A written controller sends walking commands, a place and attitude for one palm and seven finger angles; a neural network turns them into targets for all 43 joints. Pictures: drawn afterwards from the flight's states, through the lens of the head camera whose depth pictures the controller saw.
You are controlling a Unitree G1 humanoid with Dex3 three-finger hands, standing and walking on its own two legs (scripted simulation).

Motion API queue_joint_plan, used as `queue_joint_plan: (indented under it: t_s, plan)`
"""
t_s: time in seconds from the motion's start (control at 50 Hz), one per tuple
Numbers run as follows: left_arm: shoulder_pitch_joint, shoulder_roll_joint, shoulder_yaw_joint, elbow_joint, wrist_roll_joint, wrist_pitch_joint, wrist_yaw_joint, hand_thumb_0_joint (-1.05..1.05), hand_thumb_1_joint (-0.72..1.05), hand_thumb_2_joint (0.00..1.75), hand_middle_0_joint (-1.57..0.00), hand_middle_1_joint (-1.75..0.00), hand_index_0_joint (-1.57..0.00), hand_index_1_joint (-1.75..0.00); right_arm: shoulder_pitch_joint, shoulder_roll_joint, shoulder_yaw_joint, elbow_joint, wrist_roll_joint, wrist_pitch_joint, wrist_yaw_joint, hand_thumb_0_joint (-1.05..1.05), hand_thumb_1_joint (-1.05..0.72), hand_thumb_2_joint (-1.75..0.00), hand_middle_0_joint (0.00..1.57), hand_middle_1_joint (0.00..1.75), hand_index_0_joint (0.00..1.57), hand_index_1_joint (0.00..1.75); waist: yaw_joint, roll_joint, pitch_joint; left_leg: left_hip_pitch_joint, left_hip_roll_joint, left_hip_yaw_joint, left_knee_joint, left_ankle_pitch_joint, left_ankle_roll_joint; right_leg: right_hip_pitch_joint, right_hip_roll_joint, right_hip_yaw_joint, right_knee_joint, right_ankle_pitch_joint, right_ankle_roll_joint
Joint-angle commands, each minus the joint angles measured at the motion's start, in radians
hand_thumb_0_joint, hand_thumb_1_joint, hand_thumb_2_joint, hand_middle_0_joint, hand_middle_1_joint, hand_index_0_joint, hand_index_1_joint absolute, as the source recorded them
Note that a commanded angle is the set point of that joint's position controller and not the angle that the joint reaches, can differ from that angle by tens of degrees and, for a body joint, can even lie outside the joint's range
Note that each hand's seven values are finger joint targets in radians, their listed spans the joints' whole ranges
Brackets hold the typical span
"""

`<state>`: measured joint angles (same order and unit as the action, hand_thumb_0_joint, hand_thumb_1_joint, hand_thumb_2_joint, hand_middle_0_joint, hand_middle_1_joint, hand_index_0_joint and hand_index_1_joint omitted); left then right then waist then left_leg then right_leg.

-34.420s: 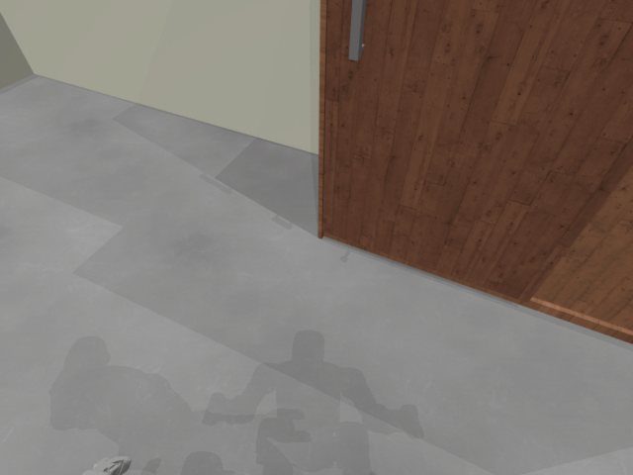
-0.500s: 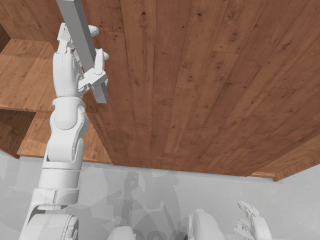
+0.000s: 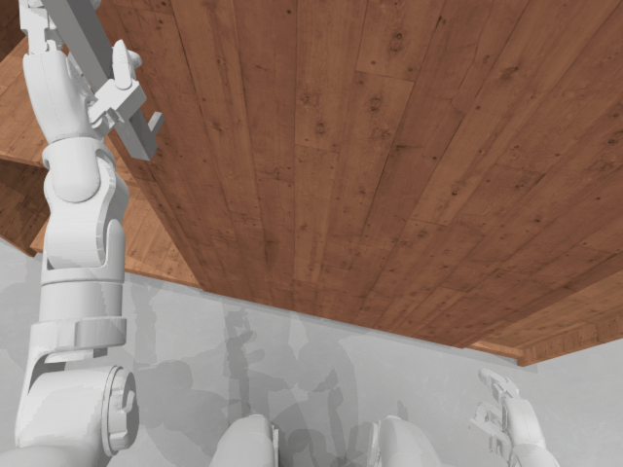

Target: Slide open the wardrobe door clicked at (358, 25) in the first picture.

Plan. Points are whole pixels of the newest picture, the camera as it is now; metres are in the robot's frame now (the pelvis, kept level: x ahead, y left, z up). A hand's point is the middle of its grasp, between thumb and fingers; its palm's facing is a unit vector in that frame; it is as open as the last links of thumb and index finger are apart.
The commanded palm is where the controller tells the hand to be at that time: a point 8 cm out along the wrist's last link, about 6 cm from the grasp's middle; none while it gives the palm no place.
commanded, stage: stop walking and hold the door there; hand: left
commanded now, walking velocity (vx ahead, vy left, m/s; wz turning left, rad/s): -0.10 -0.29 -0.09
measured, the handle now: (112, 54) +0.45 +0.31 +0.18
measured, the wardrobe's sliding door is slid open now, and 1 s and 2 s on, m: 0.61 0.61 0.61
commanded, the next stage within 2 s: none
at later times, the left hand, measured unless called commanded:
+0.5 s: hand (121, 84) +0.42 +0.28 +0.18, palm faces +0.66 -0.69 -0.30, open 7.1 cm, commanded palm +0.37 +0.32 +0.16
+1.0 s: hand (119, 86) +0.41 +0.28 +0.18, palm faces +0.50 -0.85 -0.17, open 6.9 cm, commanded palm +0.37 +0.30 +0.16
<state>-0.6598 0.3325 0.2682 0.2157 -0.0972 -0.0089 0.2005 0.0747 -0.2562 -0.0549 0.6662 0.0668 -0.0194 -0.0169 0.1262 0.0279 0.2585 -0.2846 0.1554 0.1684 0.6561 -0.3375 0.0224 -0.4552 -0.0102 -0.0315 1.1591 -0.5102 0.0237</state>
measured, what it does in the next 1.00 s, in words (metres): steps on the spot: right foot, then left foot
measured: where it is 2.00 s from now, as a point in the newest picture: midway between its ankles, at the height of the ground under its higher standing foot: outside the picture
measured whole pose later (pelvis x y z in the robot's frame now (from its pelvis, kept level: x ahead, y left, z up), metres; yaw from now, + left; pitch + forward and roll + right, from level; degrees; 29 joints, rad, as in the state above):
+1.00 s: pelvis -0.01 -0.04 +0.02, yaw -11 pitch +0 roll -4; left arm -0.44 0.63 0.50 0.61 -0.03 -0.10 0.12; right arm 0.35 -0.19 0.05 0.72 0.04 -0.06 -0.07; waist -0.01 -0.02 -0.01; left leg -0.24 0.09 0.08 0.46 -0.21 0.02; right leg -0.30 0.02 -0.06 0.69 -0.36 0.03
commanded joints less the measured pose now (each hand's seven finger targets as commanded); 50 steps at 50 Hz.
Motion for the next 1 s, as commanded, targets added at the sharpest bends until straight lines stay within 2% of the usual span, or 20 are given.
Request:
queue_joint_plan:
  t_s: [0.0, 0.04, 0.06, 0.12, 0.18, 0.26, 0.3, 0.34, 0.38, 0.42, 0.48, 0.62, 0.66, 0.68, 0.7, 0.72, 0.76, 0.84, 0.9, 0.98]
  plan:
    - [-0.463, 0.001, -0.245, -0.424, 0.034, -0.143, -0.125, 0.0, 0.9, 0.9, -0.45, -1.4, -0.45, -1.4, -0.008, -0.139, -0.051, -0.149, -0.015, -0.056, 0.034, 0.0, -0.9, -0.9, 0.2, 0.3, 0.2, 0.3, -0.156, 0.266, -0.567, 0.541, 0.306, -0.155, -0.175, 0.997, 0.096, -0.218, -0.052, 0.015, 0.067, 0.098, 0.011]
    - [-0.425, 0.006, -0.245, -0.409, 0.036, -0.125, -0.141, 0.0, 0.9, 0.9, -0.45, -1.4, -0.45, -1.4, 0.01, -0.136, -0.053, -0.168, -0.017, -0.056, 0.035, 0.0, -0.9, -0.9, 0.2, 0.3, 0.2, 0.3, -0.156, 0.273, -0.553, 0.503, 0.262, -0.071, -0.191, 1.002, 0.063, -0.169, -0.023, -0.04, -0.011, 0.196, 0.025]
    - [-0.163, 0.551, 0.286, -0.026, 0.084, -0.115, -0.094, 0.0, 0.9, 0.9, -0.45, -1.4, -0.45, -1.4, 0.068, -0.192, -0.066, -0.099, -0.035, -0.032, 0.001, 0.0, -0.9, -0.9, 0.2, 0.3, 0.2, 0.3, -0.124, 0.281, -0.584, 0.505, 0.25, -0.02, -0.206, 1.03, 0.06, -0.165, -0.004, -0.062, -0.015, 0.209, 0.045]
    - [-0.239, 0.3, 0.01, -0.208, 0.057, -0.136, -0.144, 0.0, 0.9, 0.9, -0.45, -1.4, -0.45, -1.4, 0.041, -0.125, -0.028, -0.181, -0.018, -0.048, -0.005, 0.0, -0.9, -0.9, 0.2, 0.3, 0.2, 0.3, -0.14, 0.432, -0.537, 0.462, 0.208, 0.06, -0.209, 0.987, 0.05, -0.113, 0.016, -0.128, -0.21, 0.246, 0.046]
    - [-0.126, 0.399, 0.104, -0.115, 0.059, -0.142, -0.129, 0.0, 0.9, 0.9, -0.45, -1.4, -0.45, -1.4, 0.079, -0.126, -0.012, -0.177, -0.012, -0.09, -0.02, 0.0, -0.9, -0.9, 0.2, 0.3, 0.2, 0.3, -0.147, 0.46, -0.484, 0.449, 0.178, 0.096, -0.202, 0.974, 0.026, -0.034, 0.053, -0.167, -0.38, 0.274, 0.035]
    - [-0.026, 0.56, 0.237, 0.029, 0.082, -0.168, -0.115, 0.0, 0.9, 0.9, -0.45, -1.4, -0.45, -1.4, 0.066, -0.134, 0.008, -0.18, -0.001, -0.103, -0.034, 0.0, -0.9, -0.9, 0.2, 0.3, 0.2, 0.3, -0.096, 0.166, -0.513, 0.29, 0.074, 0.086, 0.131, 0.585, -0.017, 0.289, 0.015, -0.12, -0.746, 0.701, 0.021]
    - [0.049, 0.706, 0.359, 0.109, 0.099, -0.162, -0.104, 0.0, 0.9, 0.9, -0.45, -1.4, -0.45, -1.4, 0.016, -0.105, 0.014, -0.2, -0.01, -0.087, -0.058, 0.0, -0.9, -0.9, 0.2, 0.3, 0.2, 0.3, -0.078, -0.197, -0.57, -0.124, -0.142, -0.061, 0.511, -0.36, -0.03, 0.513, -0.33, 0.327, -0.677, 1.421, -0.123]
    - [0.114, 0.76, 0.458, 0.211, 0.09, -0.13, -0.08, 0.0, 0.9, 0.9, -0.45, -1.4, -0.45, -1.4, 0.057, -0.129, 0.026, -0.155, -0.01, -0.082, -0.063, 0.0, -0.9, -0.9, 0.2, 0.3, 0.2, 0.3, -0.108, -0.159, -0.49, -0.171, -0.098, -0.21, 0.603, -0.285, -0.04, 0.386, -0.406, 0.364, -0.758, 1.186, -0.085]
    - [0.083, 0.743, 0.502, 0.161, 0.056, -0.151, -0.065, 0.0, 0.9, 0.9, -0.45, -1.4, -0.45, -1.4, 0.026, -0.156, 0.011, -0.125, 0.004, -0.068, -0.047, 0.0, -0.9, -0.9, 0.2, 0.3, 0.2, 0.3, -0.106, -0.292, -0.614, -0.198, -0.131, -0.272, 0.684, -0.195, -0.049, 0.509, -0.363, 0.308, -0.724, 1.006, -0.095]
    - [0.122, 0.776, 0.559, 0.275, 0.061, -0.166, -0.061, 0.0, 0.9, 0.9, -0.45, -1.4, -0.45, -1.4, 0.005, -0.17, 0.012, -0.091, 0.001, -0.073, -0.047, 0.0, -0.9, -0.9, 0.2, 0.3, 0.2, 0.3, -0.107, -0.288, -0.606, -0.209, -0.138, -0.261, 0.67, -0.113, -0.052, 0.455, -0.317, 0.196, -0.741, 0.776, -0.106]
    - [0.086, 0.756, 0.509, 0.296, 0.062, -0.183, -0.072, 0.0, 0.9, 0.9, -0.45, -1.4, -0.45, -1.4, 0.008, -0.185, 0.012, -0.073, -0.001, -0.077, -0.047, 0.0, -0.9, -0.9, 0.2, 0.3, 0.2, 0.3, -0.103, -0.164, -0.542, -0.184, -0.147, -0.219, 0.556, -0.076, -0.048, 0.345, -0.323, 0.207, -0.801, 0.587, -0.113]
    - [-0.017, 0.733, 0.437, 0.295, 0.084, -0.209, -0.074, 0.0, 0.9, 0.9, -0.45, -1.4, -0.45, -1.4, 0.095, -0.204, -0.003, -0.057, -0.021, -0.109, -0.058, 0.0, -0.9, -0.9, 0.2, 0.3, 0.2, 0.3, -0.109, -0.171, -0.506, 0.06, -0.162, -0.117, 0.048, -0.142, -0.007, 0.165, -0.283, 0.218, -0.939, 0.117, -0.117]
    - [-0.057, 0.679, 0.377, 0.24, 0.079, -0.228, -0.076, 0.0, 0.9, 0.9, -0.45, -1.4, -0.45, -1.4, 0.117, -0.208, -0.004, -0.052, -0.022, -0.105, -0.058, 0.0, -0.9, -0.9, 0.2, 0.3, 0.2, 0.3, -0.142, -0.053, -0.469, 0.171, -0.159, -0.102, -0.188, -0.019, -0.002, 0.116, -0.213, 0.147, -0.915, 0.044, -0.079]
    - [-0.069, 0.651, 0.347, 0.207, 0.088, -0.246, -0.081, 0.0, 0.9, 0.9, -0.45, -1.4, -0.45, -1.4, 0.13, -0.22, -0.003, -0.068, -0.028, -0.097, -0.06, 0.0, -0.9, -0.9, 0.2, 0.3, 0.2, 0.3, -0.139, 0.064, -0.461, 0.168, -0.105, -0.17, -0.313, -0.056, 0.022, 0.12, -0.142, 0.106, -0.811, 0.064, -0.051]
    - [-0.092, 0.607, 0.317, 0.156, 0.08, -0.257, -0.082, 0.0, 0.9, 0.9, -0.45, -1.4, -0.45, -1.4, 0.119, -0.248, -0.003, -0.093, -0.027, -0.093, -0.059, 0.0, -0.9, -0.9, 0.2, 0.3, 0.2, 0.3, -0.135, 0.291, -0.41, 0.096, 0.082, -0.444, -0.476, -0.184, 0.081, 0.062, -0.025, 0.002, -0.593, 0.08, -0.013]
    - [-0.136, 0.618, 0.314, 0.118, 0.073, -0.25, -0.076, 0.0, 0.9, 0.9, -0.45, -1.4, -0.45, -1.4, 0.098, -0.233, -0.001, -0.108, -0.026, -0.094, -0.057, 0.0, -0.9, -0.9, 0.2, 0.3, 0.2, 0.3, -0.12, 0.378, -0.353, -0.013, 0.231, -0.592, -0.56, -0.179, 0.157, 0.023, 0.043, 0.004, -0.32, 0.074, -0.016]
    - [-0.129, 0.643, 0.306, 0.17, 0.091, -0.23, -0.077, 0.0, 0.9, 0.9, -0.45, -1.4, -0.45, -1.4, 0.108, -0.179, 0.003, -0.09, -0.023, -0.09, -0.066, 0.0, -0.9, -0.9, 0.2, 0.3, 0.2, 0.3, -0.118, 0.273, -0.347, -0.073, 0.21, -0.533, -0.522, -0.07, 0.166, 0.011, 0.017, 0.1, -0.133, 0.154, -0.017]
    - [-0.116, 0.567, 0.235, 0.149, 0.094, -0.19, -0.099, 0.0, 0.9, 0.9, -0.45, -1.4, -0.45, -1.4, 0.18, -0.191, -0.004, -0.065, -0.022, -0.088, -0.071, 0.0, -0.9, -0.9, 0.2, 0.3, 0.2, 0.3, -0.12, 0.229, -0.417, 0.191, 0.086, -0.255, -0.333, 0.343, 0.106, -0.015, 0.027, -0.022, -0.313, 0.183, 0.006]
    - [-0.134, 0.488, 0.147, 0.137, 0.092, -0.169, -0.115, 0.0, 0.9, 0.9, -0.45, -1.4, -0.45, -1.4, 0.194, -0.176, 0.012, -0.077, -0.025, -0.093, -0.071, 0.0, -0.9, -0.9, 0.2, 0.3, 0.2, 0.3, -0.15, 0.278, -0.426, 0.281, 0.095, -0.286, -0.317, 0.524, 0.082, 0.006, 0.058, -0.063, -0.443, 0.138, 0.007]
    - [-0.101, 0.6, 0.232, 0.166, 0.092, -0.159, -0.1, 0.0, 0.9, 0.9, -0.45, -1.4, -0.45, -1.4, 0.181, -0.181, 0.026, -0.079, -0.038, -0.087, -0.071, 0.0, -0.9, -0.9, 0.2, 0.3, 0.2, 0.3, -0.151, 0.305, -0.459, 0.311, 0.102, -0.284, -0.27, 0.617, 0.073, 0.085, 0.054, -0.078, -0.631, 0.154, 0.0]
